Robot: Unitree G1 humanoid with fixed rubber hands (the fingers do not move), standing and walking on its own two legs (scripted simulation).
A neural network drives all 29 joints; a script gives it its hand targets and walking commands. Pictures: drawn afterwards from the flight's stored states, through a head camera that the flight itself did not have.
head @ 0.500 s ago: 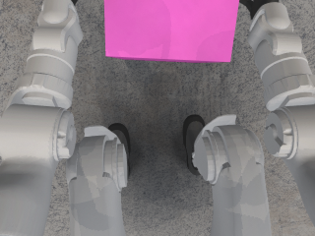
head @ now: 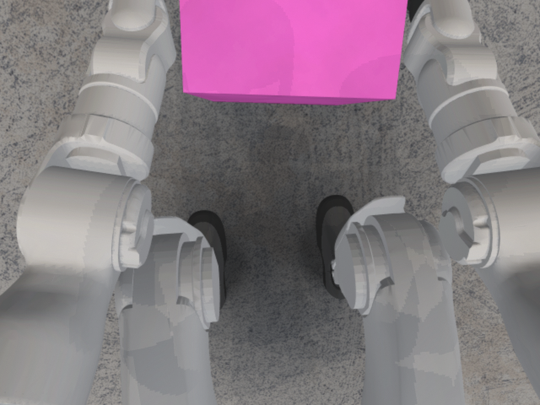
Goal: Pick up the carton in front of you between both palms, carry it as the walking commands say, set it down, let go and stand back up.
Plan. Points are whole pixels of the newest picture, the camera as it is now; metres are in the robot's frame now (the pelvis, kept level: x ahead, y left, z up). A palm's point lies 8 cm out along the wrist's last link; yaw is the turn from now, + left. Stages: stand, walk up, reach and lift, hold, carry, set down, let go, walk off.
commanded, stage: reach and lift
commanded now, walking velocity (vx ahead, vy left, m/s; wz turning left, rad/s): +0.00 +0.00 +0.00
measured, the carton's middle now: (284, 18) +0.54 -0.04 -0.25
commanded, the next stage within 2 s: none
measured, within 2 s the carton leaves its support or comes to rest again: leaves its support in 0.24 s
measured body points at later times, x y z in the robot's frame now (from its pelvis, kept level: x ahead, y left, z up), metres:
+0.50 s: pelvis +0.01 +0.00 +0.02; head +0.31 +0.00 +0.35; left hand +0.55 +0.12 -0.07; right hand +0.53 -0.19 -0.07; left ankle +0.11 +0.13 -0.34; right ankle +0.12 -0.13 -0.34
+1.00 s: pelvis +0.01 +0.00 +0.15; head +0.25 -0.01 +0.53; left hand +0.51 +0.13 +0.09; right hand +0.49 -0.18 +0.08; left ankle +0.11 +0.13 -0.34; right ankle +0.12 -0.13 -0.34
